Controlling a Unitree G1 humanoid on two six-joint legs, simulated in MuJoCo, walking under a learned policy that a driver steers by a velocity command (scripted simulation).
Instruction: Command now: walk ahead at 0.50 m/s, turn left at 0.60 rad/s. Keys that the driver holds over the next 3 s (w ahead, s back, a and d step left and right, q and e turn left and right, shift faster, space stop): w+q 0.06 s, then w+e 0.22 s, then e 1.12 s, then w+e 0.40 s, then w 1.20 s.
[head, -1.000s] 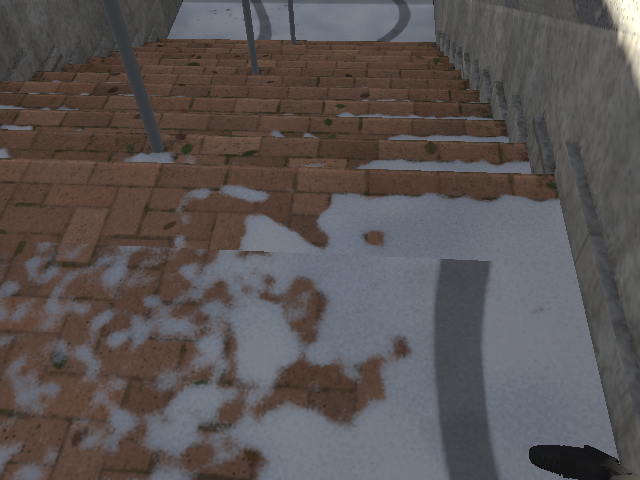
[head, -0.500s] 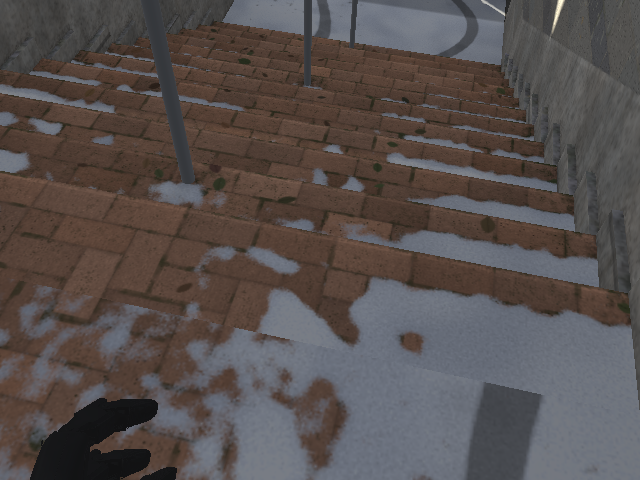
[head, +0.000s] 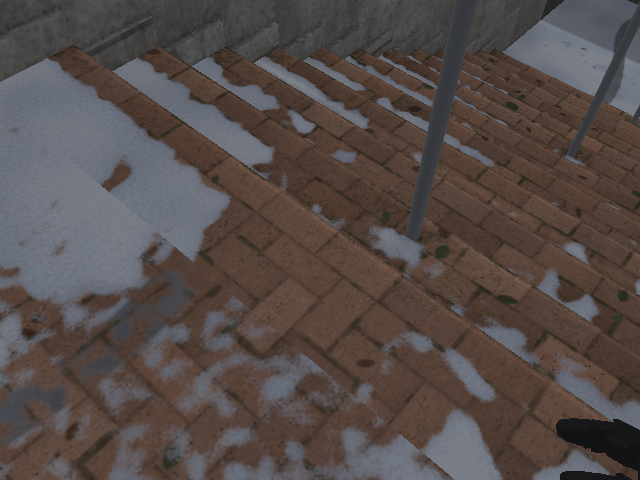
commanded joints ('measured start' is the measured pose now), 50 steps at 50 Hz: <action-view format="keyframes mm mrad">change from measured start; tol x32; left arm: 1 -99 182 30 -112 30 0 14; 50 -172 103 27 -405 3 134 20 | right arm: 1 423 -262 -113 61 2 -1 -24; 50 212 -188 -31 121 -40 -32 -73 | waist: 1 -277 64 -227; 22 -150 50 14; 29 -51 -249 -552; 50 -90 -97 -197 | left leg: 1 699 -4 -119 -26 49 127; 3 942 317 -903 -375 -361 338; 9 443 154 -293 -423 284 154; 26 610 136 30 6 920 -31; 27 489 77 57 265 768 -71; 29 -60 -193 -146 909 -601 -176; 30 -83 -113 -232 913 -507 -144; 50 367 98 -253 -271 -75 -57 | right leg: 1 -418 -109 18 616 729 -100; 2 -786 68 150 967 -169 -57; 19 -677 27 226 288 722 -77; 24 -704 89 173 215 476 -118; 27 -326 112 218 88 646 -196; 29 230 -318 929 161 1231 -525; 35 -470 -58 577 -43 567 -351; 50 -507 78 665 203 60 -161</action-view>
